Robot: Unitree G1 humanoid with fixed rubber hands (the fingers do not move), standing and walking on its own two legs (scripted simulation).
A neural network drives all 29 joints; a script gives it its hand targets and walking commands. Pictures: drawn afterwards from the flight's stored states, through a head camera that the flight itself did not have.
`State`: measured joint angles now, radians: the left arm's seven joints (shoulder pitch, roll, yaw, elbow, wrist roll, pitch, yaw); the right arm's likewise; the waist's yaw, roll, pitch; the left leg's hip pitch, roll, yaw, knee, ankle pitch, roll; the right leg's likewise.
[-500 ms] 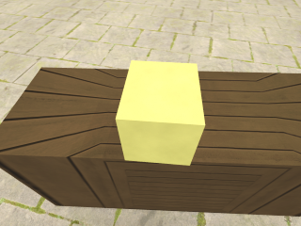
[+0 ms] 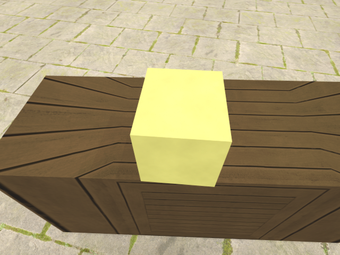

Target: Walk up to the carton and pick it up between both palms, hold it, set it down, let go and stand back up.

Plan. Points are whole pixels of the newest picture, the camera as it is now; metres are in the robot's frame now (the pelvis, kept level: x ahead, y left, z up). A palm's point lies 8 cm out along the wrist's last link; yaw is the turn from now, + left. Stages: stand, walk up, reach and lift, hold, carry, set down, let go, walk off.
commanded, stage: stand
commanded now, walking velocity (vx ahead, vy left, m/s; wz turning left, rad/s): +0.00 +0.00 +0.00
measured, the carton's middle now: (180, 127) +0.44 -0.02 +0.01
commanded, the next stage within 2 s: none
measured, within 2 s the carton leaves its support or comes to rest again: neither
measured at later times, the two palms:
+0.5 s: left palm out of the picture +0.00 +0.24 -0.14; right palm out of the picture +0.00 -0.24 -0.14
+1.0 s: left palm out of the picture +0.00 +0.24 -0.14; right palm out of the picture +0.00 -0.24 -0.14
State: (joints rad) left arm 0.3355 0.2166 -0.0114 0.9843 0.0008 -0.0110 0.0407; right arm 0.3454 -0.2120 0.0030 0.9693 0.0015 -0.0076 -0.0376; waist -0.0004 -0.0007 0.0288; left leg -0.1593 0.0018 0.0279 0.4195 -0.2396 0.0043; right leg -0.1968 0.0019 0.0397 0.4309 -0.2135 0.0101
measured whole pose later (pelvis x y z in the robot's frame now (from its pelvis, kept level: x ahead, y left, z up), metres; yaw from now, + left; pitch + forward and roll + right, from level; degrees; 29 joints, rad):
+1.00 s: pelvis +0.00 +0.00 +0.00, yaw +0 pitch -1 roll +0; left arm 0.33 0.20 -0.02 1.02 0.00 -0.01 0.05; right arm 0.34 -0.20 0.01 1.01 0.00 -0.01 -0.04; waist 0.00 0.00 0.03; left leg -0.15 0.00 0.03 0.41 -0.24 0.00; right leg -0.19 0.00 0.05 0.43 -0.21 0.01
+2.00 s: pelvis +0.00 +0.00 +0.00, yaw +0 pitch -1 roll +0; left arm 0.33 0.19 -0.02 1.04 0.00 -0.01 0.05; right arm 0.35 -0.19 0.00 1.02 0.00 -0.01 -0.04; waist 0.00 0.00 0.03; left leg -0.15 0.00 0.03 0.41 -0.24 0.00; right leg -0.19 0.00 0.04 0.42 -0.21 0.01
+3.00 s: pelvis +0.00 +0.00 +0.00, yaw +0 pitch -1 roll +0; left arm 0.34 0.19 -0.01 1.04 0.00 -0.01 0.04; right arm 0.37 -0.18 0.00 1.01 0.00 -0.01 -0.04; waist 0.00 0.00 0.03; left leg -0.15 0.00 0.02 0.41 -0.24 0.00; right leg -0.18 -0.01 0.03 0.42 -0.21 0.01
